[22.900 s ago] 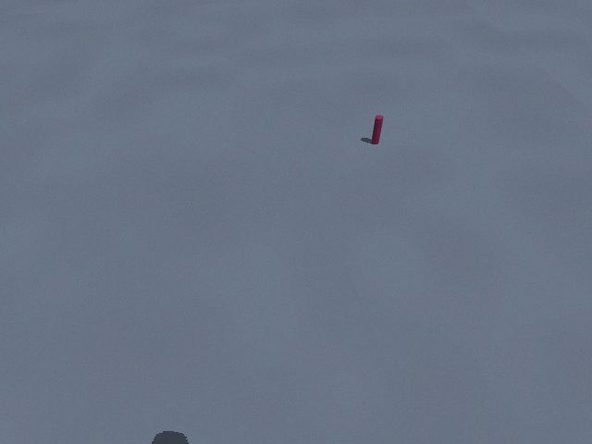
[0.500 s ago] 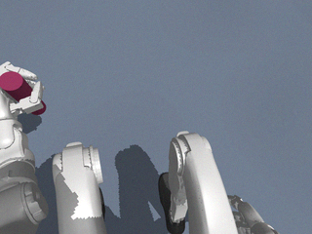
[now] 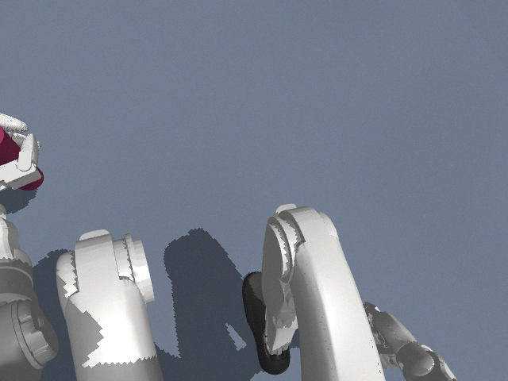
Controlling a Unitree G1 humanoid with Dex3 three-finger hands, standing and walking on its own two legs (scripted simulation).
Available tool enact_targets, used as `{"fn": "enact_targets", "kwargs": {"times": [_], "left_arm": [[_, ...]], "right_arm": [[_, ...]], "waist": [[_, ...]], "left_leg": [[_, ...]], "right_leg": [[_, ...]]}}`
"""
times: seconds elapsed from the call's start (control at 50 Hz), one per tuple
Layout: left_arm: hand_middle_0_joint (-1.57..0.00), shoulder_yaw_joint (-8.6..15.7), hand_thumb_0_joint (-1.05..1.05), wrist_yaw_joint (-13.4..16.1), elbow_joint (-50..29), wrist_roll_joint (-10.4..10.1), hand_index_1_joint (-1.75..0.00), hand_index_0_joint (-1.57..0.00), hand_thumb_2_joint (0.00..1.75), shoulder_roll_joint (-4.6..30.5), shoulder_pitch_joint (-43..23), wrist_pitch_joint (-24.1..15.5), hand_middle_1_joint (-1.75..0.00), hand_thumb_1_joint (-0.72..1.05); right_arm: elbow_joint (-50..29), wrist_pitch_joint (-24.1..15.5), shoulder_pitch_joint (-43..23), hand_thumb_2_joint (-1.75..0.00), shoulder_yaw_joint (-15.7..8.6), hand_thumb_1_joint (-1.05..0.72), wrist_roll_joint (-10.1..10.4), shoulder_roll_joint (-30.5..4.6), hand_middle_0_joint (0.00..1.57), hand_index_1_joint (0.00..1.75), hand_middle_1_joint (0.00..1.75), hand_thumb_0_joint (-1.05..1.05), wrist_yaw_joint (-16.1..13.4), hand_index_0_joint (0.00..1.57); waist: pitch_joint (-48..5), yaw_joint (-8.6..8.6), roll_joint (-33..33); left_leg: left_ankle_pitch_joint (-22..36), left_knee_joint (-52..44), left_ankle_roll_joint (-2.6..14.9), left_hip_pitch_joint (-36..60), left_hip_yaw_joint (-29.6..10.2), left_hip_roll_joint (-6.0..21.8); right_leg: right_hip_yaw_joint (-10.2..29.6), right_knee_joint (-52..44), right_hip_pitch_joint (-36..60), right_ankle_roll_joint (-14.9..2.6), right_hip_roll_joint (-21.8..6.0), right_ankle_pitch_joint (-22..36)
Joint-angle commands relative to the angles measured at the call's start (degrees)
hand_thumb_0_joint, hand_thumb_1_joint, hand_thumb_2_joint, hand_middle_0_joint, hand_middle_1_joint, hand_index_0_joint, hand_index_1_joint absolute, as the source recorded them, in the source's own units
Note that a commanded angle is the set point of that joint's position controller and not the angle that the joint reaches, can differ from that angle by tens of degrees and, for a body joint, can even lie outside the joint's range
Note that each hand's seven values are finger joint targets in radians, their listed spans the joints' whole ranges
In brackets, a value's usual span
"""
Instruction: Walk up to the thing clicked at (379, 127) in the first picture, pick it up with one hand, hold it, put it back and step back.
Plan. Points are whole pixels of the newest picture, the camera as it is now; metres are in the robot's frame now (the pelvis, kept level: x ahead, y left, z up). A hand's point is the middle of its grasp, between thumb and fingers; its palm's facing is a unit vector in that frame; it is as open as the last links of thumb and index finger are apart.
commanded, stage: lower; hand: left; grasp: from the side
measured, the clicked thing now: (9, 160) +0.43 +0.31 -0.13
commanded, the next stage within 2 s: loosen in 1.10 s
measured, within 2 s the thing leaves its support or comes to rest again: rests again in 0.88 s
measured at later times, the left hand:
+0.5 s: hand (29, 159) +0.44 +0.29 -0.16, palm faces +0.32 -0.95 -0.03, open 5.2 cm
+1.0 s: hand (36, 162) +0.45 +0.29 -0.19, palm faces +0.34 -0.94 -0.03, open 5.2 cm
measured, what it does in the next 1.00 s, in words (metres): stands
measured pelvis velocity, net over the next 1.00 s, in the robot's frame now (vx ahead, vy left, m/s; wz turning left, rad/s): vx -0.01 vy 0.01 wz -0.09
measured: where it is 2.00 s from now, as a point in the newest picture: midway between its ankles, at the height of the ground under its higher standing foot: (207, 357)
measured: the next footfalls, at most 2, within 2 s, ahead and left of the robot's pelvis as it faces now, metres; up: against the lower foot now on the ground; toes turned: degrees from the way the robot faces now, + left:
none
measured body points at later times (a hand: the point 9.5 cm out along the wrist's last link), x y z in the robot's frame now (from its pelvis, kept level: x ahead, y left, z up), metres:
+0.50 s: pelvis -0.01 +0.01 -0.01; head +0.24 +0.15 +0.34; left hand +0.42 +0.34 -0.16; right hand +0.13 -0.26 -0.07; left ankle +0.08 +0.14 -0.27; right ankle +0.11 -0.12 -0.26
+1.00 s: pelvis -0.01 +0.01 -0.02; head +0.24 +0.17 +0.32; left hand +0.42 +0.34 -0.18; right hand +0.13 -0.25 -0.06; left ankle +0.08 +0.14 -0.27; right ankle +0.11 -0.12 -0.26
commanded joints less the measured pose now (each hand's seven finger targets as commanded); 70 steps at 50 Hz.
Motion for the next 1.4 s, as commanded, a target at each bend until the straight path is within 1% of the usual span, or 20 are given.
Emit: {"fn": "enact_targets", "kwargs": {"times": [0.0, 0.06, 0.22, 0.28, 0.38, 0.42, 0.48, 0.6, 0.72, 0.78, 0.94, 1.02, 1.06, 1.08, 1.14, 1.18, 1.2, 1.22, 1.3, 1.38], "left_arm": [[-1.34, 2.0, 0.0, 0.41, -9.65, -1.4, -1.37, -1.35, 1.24, 14.33, -15.2, -6.55, -1.38, 0.62], [-1.34, 1.64, 0.0, 1.03, -9.2, -1.06, -1.37, -1.35, 1.23, 15.75, -17.66, -7.83, -1.38, 0.61], [-1.3, 2.54, 0.0, 1.85, -6.26, -0.02, -1.34, -1.31, 1.21, 19.38, -15.96, -9.93, -1.35, 0.6], [-1.31, 2.1, 0.0, 2.43, -3.98, 0.21, -1.34, -1.32, 1.22, 19.38, -15.64, -10.37, -1.36, 0.59], [-1.29, 2.27, 0.0, 3.36, -2.63, 0.21, -1.34, -1.31, 1.23, 20.76, -14.86, -11.09, -1.36, 0.59], [-1.3, 1.48, 0.0, 3.57, -1.94, 0.33, -1.35, -1.31, 1.24, 20.14, -15.26, -11.59, -1.36, 0.6], [-1.29, 2.1, 0.0, 4.16, -1.07, 0.32, -1.35, -1.31, 1.24, 22.02, -15.33, -12.24, -1.36, 0.6], [-1.29, 1.73, 0.0, 5.17, 1.14, -0.1, -1.34, -1.31, 1.24, 22.66, -16.33, -13.74, -1.36, 0.61], [-1.29, 1.19, 0.0, 5.32, 2.92, 0.15, -1.35, -1.31, 1.24, 23.58, -15.16, -14.41, -1.37, 0.61], [-1.27, 2.04, 0.0, 5.88, 3.08, -0.12, -1.33, -1.29, 1.24, 23.97, -13.83, -14.68, -1.35, 0.61], [-1.28, 1.55, 0.0, 6.68, 1.58, 0.77, -1.33, -1.29, 1.23, 26.19, -15.6, -15.12, -1.34, 0.61], [-1.28, 0.67, 0.0, 7.18, 2.14, 1.1, -1.34, -1.3, 1.24, 25.2, -15.57, -15.48, -1.35, 0.6], [-1.29, 1.33, 0.0, 7.45, 2.48, 1.07, -1.34, -1.31, 1.24, 25.92, -15.11, -15.62, -1.35, 0.64], [-1.29, 1.02, 0.0, 7.38, 2.37, 1.34, -1.33, -1.3, 1.23, 26.05, -14.88, -15.82, -1.34, 0.61], [-1.29, 0.31, 0.0, 7.59, 3.94, 1.24, -1.33, -1.3, 1.24, 24.93, -15.1, -16.03, -1.35, 0.64], [-1.28, 0.27, 0.0, 7.92, 5.19, 1.42, -1.33, -1.3, 1.24, 25.1, -13.84, -15.95, -1.34, 0.64], [-1.32, -0.28, 0.0, 7.93, 4.96, 1.49, -1.28, -1.34, 1.16, 25.42, -15.16, -16.04, -1.3, 0.6], [-1.26, -0.51, 0.0, 7.95, 5.05, 1.31, -1.2, -1.29, 1.08, 24.78, -15.6, -16.28, -1.22, 0.52], [-1.07, 0.61, 0.0, 7.74, 4.84, 0.44, -0.91, -1.09, 0.76, 26.16, -15.14, -17.0, -0.94, 0.33], [-0.84, 0.61, 0.0, 7.47, 5.57, 0.24, -0.69, -0.86, 0.54, 25.57, -13.95, -16.89, -0.71, 0.05]], "right_arm": [[-1.95, -0.32, 5.63, -0.9, -3.24, -0.91, -0.89, -16.56, 0.2, 0.3, 0.3, 0.0, -0.77, 0.2], [-2.07, -0.45, 4.58, -0.9, -2.18, -0.91, -1.56, -16.9, 0.2, 0.3, 0.3, 0.0, -0.79, 0.2], [-2.34, -0.16, 2.58, -0.9, 0.1, -0.92, -3.6, -19.0, 0.2, 0.3, 0.3, 0.0, -0.82, 0.2], [-3.07, 0.03, 1.13, -0.9, 1.01, -0.91, -4.06, -19.8, 0.2, 0.3, 0.3, 0.0, -0.76, 0.2], [-3.75, 0.18, 0.19, -0.9, 2.39, -0.91, -4.76, -20.36, 0.2, 0.3, 0.3, 0.0, -0.65, 0.2], [-4.05, 0.39, -0.09, -0.9, 2.96, -0.9, -5.11, -20.54, 0.2, 0.3, 0.3, 0.0, -0.63, 0.2], [-4.28, 0.31, -0.53, -0.9, 3.91, -0.9, -5.56, -20.81, 0.2, 0.3, 0.3, 0.0, -0.77, 0.2], [-5.09, 0.1, -2.64, -0.9, 5.39, -0.9, -6.19, -21.33, 0.2, 0.3, 0.3, 0.0, -0.82, 0.2], [-5.32, 0.01, -3.61, -0.9, 6.44, -0.9, -6.71, -21.69, 0.2, 0.3, 0.3, 0.0, -1.03, 0.2], [-5.3, 0.17, -3.48, -0.9, 6.85, -0.89, -7.03, -21.91, 0.2, 0.3, 0.3, 0.0, -1.04, 0.2], [-5.71, 0.32, -5.15, -0.9, 7.42, -0.89, -7.47, -21.99, 0.2, 0.3, 0.3, 0.0, -1.3, 0.2], [-6.02, 0.35, -5.77, -0.9, 7.49, -0.89, -7.64, -22.49, 0.2, 0.3, 0.3, 0.0, -1.11, 0.2], [-6.1, 0.45, -5.34, -0.9, 7.79, -0.89, -7.66, -22.5, 0.2, 0.3, 0.3, 0.0, -1.05, 0.2], [-6.05, 0.38, -5.88, -0.9, 7.73, -0.89, -7.66, -22.44, 0.2, 0.3, 0.3, 0.0, -1.06, 0.2], [-5.9, 0.72, -5.23, -0.9, 8.11, -0.89, -7.97, -22.82, 0.2, 0.3, 0.3, 0.0, -1.06, 0.2], [-6.35, 0.74, -5.97, -0.9, 8.39, -0.89, -7.95, -22.56, 0.2, 0.3, 0.3, 0.0, -1.06, 0.2], [-6.26, 0.77, -6.3, -0.89, 8.54, -0.9, -7.97, -22.46, 0.2, 0.3, 0.3, 0.0, -1.09, 0.2], [-6.52, 0.8, -6.12, -0.89, 8.69, -0.9, -8.05, -22.49, 0.2, 0.3, 0.3, 0.0, -0.99, 0.2], [-7.01, 0.57, -6.63, -0.89, 8.87, -0.9, -7.97, -22.63, 0.2, 0.3, 0.3, 0.0, -0.95, 0.2], [-6.88, 0.53, -6.44, -0.9, 8.96, -0.91, -8.06, -22.55, 0.2, 0.3, 0.3, 0.0, -1.04, 0.2]], "waist": [[-37.67, -1.94, 19.89], [-36.66, -2.92, 20.45], [-34.3, -3.75, 24.44], [-31.44, -4.77, 25.35], [-30.8, -5.29, 24.92], [-29.59, -6.44, 23.87], [-29.54, -6.54, 23.27], [-27.3, -7.51, 22.92], [-26.23, -7.77, 22.89], [-27.47, -7.55, 23.65], [-24.95, -7.94, 24.13], [-23.78, -8.63, 25.7], [-24.61, -8.71, 24.43], [-23.95, -8.16, 25.25], [-24.11, -9.57, 25.23], [-23.4, -8.81, 23.94], [-22.73, -9.11, 24.01], [-22.37, -9.86, 23.74], [-22.68, -9.01, 22.81], [-23.68, -8.64, 24.0]], "left_leg": [[8.35, -13.92, 1.7, 24.88, 5.46, 0.83], [8.2, -13.39, 1.56, 25.14, 4.88, 1.14], [10.21, -13.01, 0.71, 28.37, 3.35, 1.8], [9.4, -13.98, 0.34, 29.11, 2.19, 2.03], [9.93, -12.86, 0.55, 28.63, 1.92, 2.18], [8.79, -12.77, 0.6, 27.54, 1.44, 2.2], [9.55, -11.9, 0.78, 27.22, 1.31, 2.29], [6.73, -11.57, 0.93, 25.79, 0.55, 2.34], [7.77, -11.18, 0.85, 26.07, 0.07, 2.71], [10.05, -11.03, 0.56, 27.83, -0.36, 2.83], [7.96, -10.93, 0.71, 26.64, -0.6, 3.14], [8.16, -12.04, 0.15, 28.32, -1.7, 3.43], [8.61, -11.6, 0.28, 27.86, -1.85, 3.41], [8.4, -11.89, 0.17, 27.99, -1.8, 3.41], [9.97, -11.82, -0.01, 29.26, -2.61, 3.62], [9.87, -11.73, 0.12, 28.65, -2.63, 3.58], [9.07, -11.34, 0.35, 27.89, -2.32, 3.56], [8.72, -11.45, 0.4, 27.58, -2.48, 3.45], [6.56, -11.12, 0.76, 26.43, -2.01, 3.34], [8.74, -11.38, 0.35, 28.16, -2.06, 3.59]], "right_leg": [[-5.13, -12.26, 20.23, -3.32, 2.11, 12.63], [-5.5, -12.08, 19.77, -3.35, 2.34, 12.76], [-7.12, -10.5, 19.38, -3.49, 2.54, 14.18], [-8.38, -9.84, 17.65, -3.56, 2.46, 13.4], [-8.54, -10.03, 19.3, -3.25, 2.74, 14.51], [-9.1, -10.18, 19.71, -3.08, 2.9, 14.13], [-9.08, -10.25, 21.37, -2.83, 3.18, 15.11], [-10.01, -10.38, 20.74, -2.6, 3.51, 13.52], [-10.49, -10.19, 21.42, -2.48, 3.83, 14.67], [-10.89, -9.85, 22.85, -2.41, 4.02, 16.29], [-11.19, -10.08, 21.59, -2.41, 4.31, 14.96], [-12.23, -9.19, 20.11, -2.6, 4.34, 14.77], [-12.43, -9.44, 21.26, -2.47, 4.44, 15.2], [-12.26, -9.18, 20.7, -2.61, 4.42, 14.98], [-12.9, -8.99, 21.12, -2.45, 4.47, 16.28], [-12.88, -9.26, 20.79, -2.46, 4.58, 16.05], [-12.56, -9.51, 20.66, -2.46, 4.61, 15.64], [-12.8, -9.63, 20.85, -2.34, 4.58, 15.55], [-12.54, -10.17, 21.42, -2.31, 4.8, 14.07], [-12.57, -9.85, 21.93, -2.49, 5.02, 15.5]]}}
